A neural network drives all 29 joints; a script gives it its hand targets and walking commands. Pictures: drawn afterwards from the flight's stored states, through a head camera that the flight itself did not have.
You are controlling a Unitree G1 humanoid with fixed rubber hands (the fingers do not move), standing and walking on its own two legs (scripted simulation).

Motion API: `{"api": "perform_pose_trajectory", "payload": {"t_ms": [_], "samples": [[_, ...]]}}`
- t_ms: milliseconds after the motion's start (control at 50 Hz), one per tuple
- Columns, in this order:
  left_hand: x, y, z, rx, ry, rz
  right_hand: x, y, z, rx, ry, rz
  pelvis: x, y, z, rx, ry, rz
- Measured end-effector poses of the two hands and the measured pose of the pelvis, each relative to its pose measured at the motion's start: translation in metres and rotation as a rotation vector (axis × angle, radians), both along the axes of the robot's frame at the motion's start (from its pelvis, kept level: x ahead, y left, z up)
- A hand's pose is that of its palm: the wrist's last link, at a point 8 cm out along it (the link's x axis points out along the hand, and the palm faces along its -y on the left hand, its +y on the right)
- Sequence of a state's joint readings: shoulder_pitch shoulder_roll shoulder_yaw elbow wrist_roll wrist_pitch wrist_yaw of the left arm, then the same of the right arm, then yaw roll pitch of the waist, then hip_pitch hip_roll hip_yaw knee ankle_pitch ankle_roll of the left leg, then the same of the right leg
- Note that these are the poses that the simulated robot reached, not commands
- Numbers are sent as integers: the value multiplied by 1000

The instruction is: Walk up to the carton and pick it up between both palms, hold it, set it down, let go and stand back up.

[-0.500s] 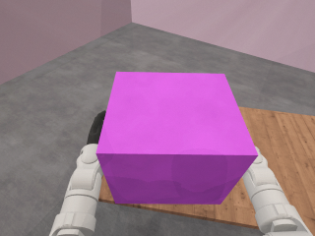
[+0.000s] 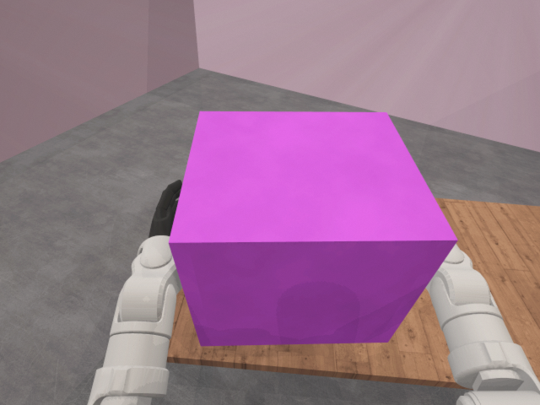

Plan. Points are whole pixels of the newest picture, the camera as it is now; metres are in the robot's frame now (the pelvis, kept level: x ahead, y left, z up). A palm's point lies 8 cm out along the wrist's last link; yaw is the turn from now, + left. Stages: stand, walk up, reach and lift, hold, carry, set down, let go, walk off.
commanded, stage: reach and lift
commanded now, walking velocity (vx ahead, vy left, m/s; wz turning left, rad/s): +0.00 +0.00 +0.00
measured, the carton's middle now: (294, 227) +0.37 -0.04 +0.12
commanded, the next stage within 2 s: hold in 1.28 s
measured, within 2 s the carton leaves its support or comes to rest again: neither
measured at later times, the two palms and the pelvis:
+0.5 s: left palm (147, 215) +0.35 +0.17 +0.17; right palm (414, 207) +0.36 -0.21 +0.17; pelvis -0.01 -0.01 +0.00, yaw +1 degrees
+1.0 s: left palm (164, 198) +0.36 +0.14 +0.19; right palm (435, 203) +0.35 -0.23 +0.18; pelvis -0.01 -0.02 +0.00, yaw +0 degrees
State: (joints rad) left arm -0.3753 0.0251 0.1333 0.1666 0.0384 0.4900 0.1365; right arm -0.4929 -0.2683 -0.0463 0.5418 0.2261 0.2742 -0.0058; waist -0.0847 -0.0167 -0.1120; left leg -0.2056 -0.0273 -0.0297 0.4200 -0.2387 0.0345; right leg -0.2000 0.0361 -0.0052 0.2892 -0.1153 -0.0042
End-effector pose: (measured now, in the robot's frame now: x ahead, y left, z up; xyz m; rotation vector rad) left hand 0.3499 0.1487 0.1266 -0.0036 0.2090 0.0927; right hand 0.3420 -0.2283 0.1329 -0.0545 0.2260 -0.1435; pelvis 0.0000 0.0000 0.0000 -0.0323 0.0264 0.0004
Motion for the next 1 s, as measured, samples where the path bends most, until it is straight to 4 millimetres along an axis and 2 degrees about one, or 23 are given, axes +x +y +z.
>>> {"api": "perform_pose_trajectory", "payload": {"t_ms": [140, 240, 340, 420, 500, 600, 740, 900, 1000], "samples": [[4, -2, 31, 50, -41, -6, 3, -2, 24, 26, -43, -4, -3, 1, -1, 1, -21, 8], [12, -1, 28, 49, 33, -20, 10, -2, 19, 27, 30, -7, -12, 0, 0, 10, -33, 4], [8, 5, 23, 49, 41, -2, 15, 5, 19, 1, 34, 13, -14, -1, 1, 11, 4, -4], [2, 13, 29, 33, 11, 31, 18, 13, 26, 34, 3, 25, -10, -2, 1, 8, 20, -1], [-5, 17, 43, 39, -21, 51, 17, 17, 37, 71, -28, 36, -6, -6, 1, 5, -3, 23], [3, 12, 54, 58, 0, 23, 18, 12, 45, 76, -10, 16, -6, -10, 1, 9, -45, 35], [16, -3, 51, 55, 31, -27, 15, -3, 44, 32, 21, -22, -13, -15, 1, 16, -49, 17], [10, -9, 57, 48, -17, -22, 9, -8, 49, 63, -27, -35, -12, -17, 1, 14, -18, 4], [8, -6, 63, 38, 9, -4, 12, -6, 49, 76, -4, -21, -13, -19, 1, 17, -35, 3]]}}
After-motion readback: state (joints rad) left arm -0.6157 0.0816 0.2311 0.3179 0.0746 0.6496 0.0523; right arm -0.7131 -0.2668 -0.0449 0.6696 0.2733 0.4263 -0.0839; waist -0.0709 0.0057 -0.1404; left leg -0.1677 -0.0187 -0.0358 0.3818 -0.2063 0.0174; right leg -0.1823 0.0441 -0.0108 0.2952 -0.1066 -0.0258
